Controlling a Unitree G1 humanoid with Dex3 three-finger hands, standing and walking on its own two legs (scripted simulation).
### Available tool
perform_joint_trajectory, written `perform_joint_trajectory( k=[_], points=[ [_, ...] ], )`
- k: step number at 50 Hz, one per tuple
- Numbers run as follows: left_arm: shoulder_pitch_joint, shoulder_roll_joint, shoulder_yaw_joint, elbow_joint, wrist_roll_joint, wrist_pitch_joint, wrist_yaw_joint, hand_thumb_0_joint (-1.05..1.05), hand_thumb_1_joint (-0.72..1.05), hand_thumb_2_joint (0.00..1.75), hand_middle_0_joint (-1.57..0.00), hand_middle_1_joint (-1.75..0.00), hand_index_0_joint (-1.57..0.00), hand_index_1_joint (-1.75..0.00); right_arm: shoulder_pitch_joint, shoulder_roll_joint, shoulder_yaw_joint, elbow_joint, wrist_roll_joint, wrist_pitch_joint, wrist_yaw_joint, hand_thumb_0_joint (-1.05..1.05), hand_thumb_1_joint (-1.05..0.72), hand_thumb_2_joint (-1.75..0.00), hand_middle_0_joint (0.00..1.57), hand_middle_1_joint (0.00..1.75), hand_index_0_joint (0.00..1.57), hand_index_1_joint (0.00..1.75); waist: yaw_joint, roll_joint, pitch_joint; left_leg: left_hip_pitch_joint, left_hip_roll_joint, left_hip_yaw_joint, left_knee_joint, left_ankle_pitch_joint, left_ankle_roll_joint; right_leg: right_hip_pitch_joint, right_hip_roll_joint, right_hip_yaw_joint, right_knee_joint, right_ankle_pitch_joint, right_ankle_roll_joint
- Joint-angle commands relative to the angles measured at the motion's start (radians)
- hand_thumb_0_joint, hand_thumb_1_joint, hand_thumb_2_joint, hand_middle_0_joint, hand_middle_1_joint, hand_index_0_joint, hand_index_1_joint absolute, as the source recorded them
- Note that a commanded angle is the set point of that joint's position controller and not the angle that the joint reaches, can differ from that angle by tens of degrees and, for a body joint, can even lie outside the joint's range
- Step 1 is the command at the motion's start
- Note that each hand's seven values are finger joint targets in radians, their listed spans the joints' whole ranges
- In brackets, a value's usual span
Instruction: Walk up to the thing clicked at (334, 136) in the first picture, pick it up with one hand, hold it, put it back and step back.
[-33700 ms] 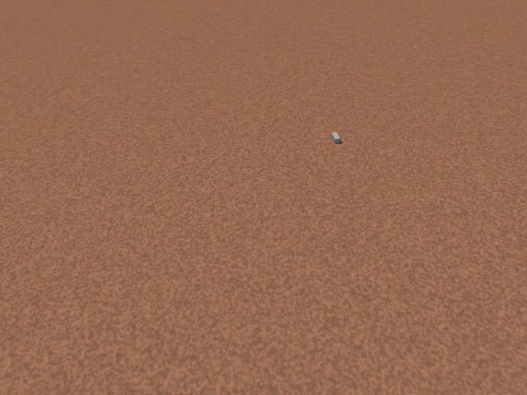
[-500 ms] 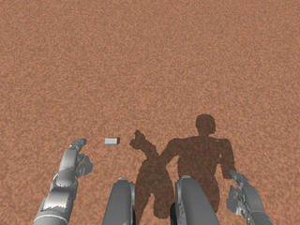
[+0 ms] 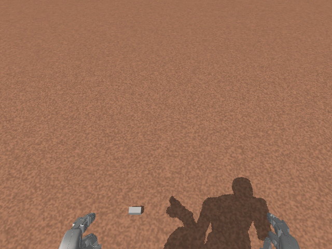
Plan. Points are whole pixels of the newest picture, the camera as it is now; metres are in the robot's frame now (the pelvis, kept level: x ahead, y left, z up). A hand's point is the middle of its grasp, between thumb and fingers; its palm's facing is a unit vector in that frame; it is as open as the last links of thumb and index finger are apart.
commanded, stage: home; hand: left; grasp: from above
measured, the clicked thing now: (135, 210) +0.48 +0.20 -0.70
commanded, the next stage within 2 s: none
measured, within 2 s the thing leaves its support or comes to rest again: neither
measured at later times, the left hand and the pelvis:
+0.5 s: hand out of the picture +0.16 +0.18 -0.04, palm faces +0.06 -0.98 -0.19, open 7.4 cm; pelvis +0.00 +0.00 +0.01, yaw +1 degrees
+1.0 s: hand out of the picture +0.16 +0.18 -0.04, palm faces +0.05 -0.98 -0.20, open 7.4 cm; pelvis +0.00 +0.00 +0.00, yaw +0 degrees
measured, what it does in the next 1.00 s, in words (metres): stands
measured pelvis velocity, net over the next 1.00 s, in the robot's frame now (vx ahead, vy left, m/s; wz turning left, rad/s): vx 0.00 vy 0.00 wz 0.01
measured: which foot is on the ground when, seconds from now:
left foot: down 0.00-1.00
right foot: down 0.00-1.00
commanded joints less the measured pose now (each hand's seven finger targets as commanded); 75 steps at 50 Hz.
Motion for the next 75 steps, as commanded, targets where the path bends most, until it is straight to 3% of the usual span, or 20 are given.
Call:
perform_joint_trajectory(
  k=[1,13,16,21,23,27,28,29,32,35,37,38,39,40,44,50,53,55,63,75],
  points=[
    [-0.007,0.101,0.052,-0.227,0.013,-0.028,-0.011,0.0,0.9,0.9,-0.2,-0.3,-0.2,-0.3,-0.08,-0.114,-0.049,-0.154,-0.014,-0.078,-0.018,0.0,-0.9,-0.9,0.2,0.3,0.2,0.3,0.006,-0.011,-0.035,0.111,-0.025,-0.003,-0.209,0.17,0.022,0.082,0.021,-0.009,-0.181,0.133,-0.011],
    [-0.017,0.104,0.053,-0.217,0.026,-0.037,-0.039,0.0,0.9,0.9,-0.2,-0.3,-0.2,-0.3,-0.089,-0.125,-0.059,-0.14,-0.027,-0.124,-0.015,0.0,-0.9,-0.9,0.2,0.3,0.2,0.3,0.007,-0.007,-0.029,0.137,-0.028,-0.004,-0.213,0.168,0.018,0.091,0.016,-0.008,-0.178,0.126,-0.008],
    [-0.036,0.129,0.072,-0.262,0.025,-0.041,-0.036,0.0,0.9,0.9,-0.2,-0.3,-0.2,-0.3,-0.089,-0.129,-0.063,-0.134,-0.026,-0.126,-0.016,0.0,-0.9,-0.9,0.2,0.3,0.2,0.3,0.019,0.009,-0.049,0.147,-0.031,0.004,-0.207,0.189,0.018,0.11,0.014,-0.002,-0.178,0.148,-0.009],
    [0.013,0.109,0.062,-0.219,0.028,-0.032,-0.033,0.0,0.9,0.9,-0.2,-0.3,-0.2,-0.3,-0.085,-0.122,-0.06,-0.127,-0.028,-0.125,-0.015,0.0,-0.9,-0.9,0.2,0.3,0.2,0.3,0.023,-0.01,-0.064,0.151,-0.032,0.007,-0.191,0.248,0.017,0.125,0.013,0.0,-0.171,0.203,-0.008],
    [0.006,0.104,0.054,-0.207,0.027,-0.031,-0.034,0.0,0.9,0.9,-0.2,-0.3,-0.2,-0.3,-0.091,-0.126,-0.059,-0.127,-0.027,-0.126,-0.013,0.0,-0.9,-0.9,0.2,0.3,0.2,0.3,0.02,-0.008,-0.026,0.136,-0.028,-0.001,-0.209,0.203,0.016,0.103,0.016,-0.006,-0.173,0.158,-0.01],
    [-0.005,0.124,0.068,-0.248,0.024,-0.038,-0.033,0.0,0.9,0.9,-0.2,-0.3,-0.2,-0.3,-0.09,-0.134,-0.067,-0.137,-0.026,-0.127,-0.014,0.0,-0.9,-0.9,0.2,0.3,0.2,0.3,0.028,0.001,-0.062,0.146,-0.023,-0.011,-0.216,0.206,0.011,0.112,0.018,-0.008,-0.163,0.153,-0.013],
    [0.035,0.091,0.044,-0.177,0.024,-0.027,-0.036,0.0,0.9,0.9,-0.2,-0.3,-0.2,-0.3,-0.088,-0.123,-0.058,-0.13,-0.025,-0.126,-0.013,0.0,-0.9,-0.9,0.2,0.3,0.2,0.3,0.021,-0.008,-0.032,0.133,-0.025,-0.008,-0.212,0.201,0.014,0.102,0.018,-0.007,-0.169,0.153,-0.012],
    [-0.016,0.117,0.064,-0.255,0.017,-0.036,-0.034,0.0,0.9,0.9,-0.2,-0.3,-0.2,-0.3,-0.086,-0.128,-0.063,-0.136,-0.026,-0.128,-0.014,0.0,-0.9,-0.9,0.2,0.3,0.2,0.3,0.024,-0.014,-0.061,0.136,-0.028,-0.002,-0.202,0.205,0.017,0.12,0.016,-0.003,-0.172,0.162,-0.01],
    [0.032,0.093,0.048,-0.182,0.023,-0.025,-0.036,0.0,0.9,0.9,-0.2,-0.3,-0.2,-0.3,-0.083,-0.123,-0.06,-0.126,-0.026,-0.127,-0.015,0.0,-0.9,-0.9,0.2,0.3,0.2,0.3,0.018,-0.018,-0.055,0.138,-0.029,0.004,-0.193,0.219,0.018,0.114,0.014,0.002,-0.173,0.177,-0.009],
    [-0.021,0.132,0.076,-0.263,0.02,-0.035,-0.033,0.0,0.9,0.9,-0.2,-0.3,-0.2,-0.3,-0.08,-0.131,-0.065,-0.129,-0.024,-0.13,-0.016,0.0,-0.9,-0.9,0.2,0.3,0.2,0.3,0.028,-0.012,-0.061,0.137,-0.028,0.004,-0.201,0.204,0.018,0.12,0.012,0.002,-0.172,0.161,-0.01],
    [-0.006,0.121,0.066,-0.224,0.025,-0.033,-0.034,0.0,0.9,0.9,-0.2,-0.3,-0.2,-0.3,-0.085,-0.128,-0.064,-0.128,-0.027,-0.13,-0.015,0.0,-0.9,-0.9,0.2,0.3,0.2,0.3,0.023,-0.007,-0.035,0.126,-0.025,-0.003,-0.211,0.175,0.016,0.1,0.016,-0.001,-0.173,0.134,-0.01],
    [0.034,0.08,0.034,-0.165,0.026,-0.022,-0.037,0.0,0.9,0.9,-0.2,-0.3,-0.2,-0.3,-0.084,-0.121,-0.059,-0.126,-0.026,-0.131,-0.014,0.0,-0.9,-0.9,0.2,0.3,0.2,0.3,0.016,-0.023,-0.016,0.127,-0.024,-0.001,-0.214,0.161,0.017,0.089,0.017,-0.001,-0.175,0.124,-0.008],
    [-0.011,0.114,0.062,-0.243,0.022,-0.03,-0.036,0.0,0.9,0.9,-0.2,-0.3,-0.2,-0.3,-0.081,-0.128,-0.065,-0.13,-0.025,-0.133,-0.016,0.0,-0.9,-0.9,0.2,0.3,0.2,0.3,0.023,-0.001,-0.043,0.132,-0.025,0.001,-0.212,0.165,0.016,0.098,0.014,0.001,-0.174,0.127,-0.01],
    [-0.009,0.118,0.067,-0.224,0.025,-0.031,-0.035,0.0,0.9,0.9,-0.2,-0.3,-0.2,-0.3,-0.085,-0.125,-0.064,-0.127,-0.025,-0.131,-0.017,0.0,-0.9,-0.9,0.2,0.3,0.2,0.3,0.026,-0.005,-0.035,0.124,-0.028,0.004,-0.209,0.154,0.017,0.098,0.013,0.004,-0.182,0.119,-0.008],
    [-0.008,0.117,0.062,-0.222,0.024,-0.03,-0.037,0.0,0.9,0.9,-0.2,-0.3,-0.2,-0.3,-0.093,-0.125,-0.061,-0.125,-0.025,-0.135,-0.015,0.0,-0.9,-0.9,0.2,0.3,0.2,0.3,0.027,-0.007,-0.009,0.109,-0.025,-0.004,-0.219,0.116,0.018,0.088,0.013,0.0,-0.181,0.086,-0.007],
    [0.007,0.117,0.06,-0.234,0.022,-0.029,-0.038,0.0,0.9,0.9,-0.2,-0.3,-0.2,-0.3,-0.084,-0.133,-0.069,-0.131,-0.025,-0.137,-0.016,0.0,-0.9,-0.9,0.2,0.3,0.2,0.3,0.021,0.001,-0.059,0.13,-0.027,-0.001,-0.206,0.168,0.015,0.102,0.014,0.003,-0.165,0.129,-0.01],
    [-0.013,0.11,0.053,-0.247,0.02,-0.032,-0.039,0.0,0.9,0.9,-0.2,-0.3,-0.2,-0.3,-0.087,-0.129,-0.066,-0.133,-0.024,-0.136,-0.015,0.0,-0.9,-0.9,0.2,0.3,0.2,0.3,0.021,-0.012,-0.024,0.12,-0.023,-0.003,-0.209,0.144,0.017,0.086,0.016,0.0,-0.171,0.107,-0.008],
    [-0.004,0.119,0.064,-0.249,0.021,-0.037,-0.036,0.0,0.9,0.9,-0.2,-0.3,-0.2,-0.3,-0.087,-0.134,-0.07,-0.13,-0.026,-0.135,-0.014,0.0,-0.9,-0.9,0.2,0.3,0.2,0.3,0.023,0.008,-0.07,0.139,-0.021,-0.011,-0.209,0.188,0.011,0.103,0.018,-0.002,-0.153,0.141,-0.013],
    [0.015,0.115,0.06,-0.234,0.021,-0.039,-0.036,0.0,0.9,0.9,-0.2,-0.3,-0.2,-0.3,-0.08,-0.13,-0.071,-0.134,-0.028,-0.129,-0.014,0.0,-0.9,-0.9,0.2,0.3,0.2,0.3,0.021,-0.025,-0.079,0.141,-0.027,0.004,-0.178,0.262,0.016,0.125,0.014,0.004,-0.155,0.217,-0.008],
    [0.006,0.121,0.062,-0.237,0.025,-0.033,-0.035,0.0,0.9,0.9,-0.2,-0.3,-0.2,-0.3,-0.087,-0.125,-0.068,-0.142,-0.027,-0.124,-0.014,0.0,-0.9,-0.9,0.2,0.3,0.2,0.3,0.02,-0.024,-0.039,0.121,-0.03,0.012,-0.184,0.189,0.02,0.103,0.009,0.008,-0.174,0.159,-0.004]
  ],
)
